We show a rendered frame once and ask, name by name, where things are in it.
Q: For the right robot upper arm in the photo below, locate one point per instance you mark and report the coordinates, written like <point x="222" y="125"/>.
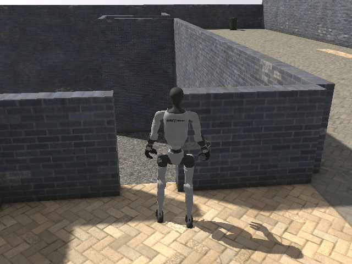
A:
<point x="196" y="125"/>

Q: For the left robot upper arm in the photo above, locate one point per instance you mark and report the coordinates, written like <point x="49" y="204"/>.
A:
<point x="156" y="124"/>

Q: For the robot left forearm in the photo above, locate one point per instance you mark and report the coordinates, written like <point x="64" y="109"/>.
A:
<point x="150" y="143"/>

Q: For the right robot hand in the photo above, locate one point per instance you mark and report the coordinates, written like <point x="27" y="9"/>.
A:
<point x="207" y="155"/>

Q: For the robot head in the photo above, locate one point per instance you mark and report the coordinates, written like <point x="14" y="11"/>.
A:
<point x="176" y="96"/>

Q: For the robot right forearm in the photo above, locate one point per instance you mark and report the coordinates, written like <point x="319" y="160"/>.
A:
<point x="203" y="145"/>

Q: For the left robot hand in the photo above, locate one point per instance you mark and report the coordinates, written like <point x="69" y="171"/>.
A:
<point x="151" y="151"/>

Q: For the humanoid robot torso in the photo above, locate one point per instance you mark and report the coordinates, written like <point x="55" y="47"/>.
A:
<point x="175" y="132"/>

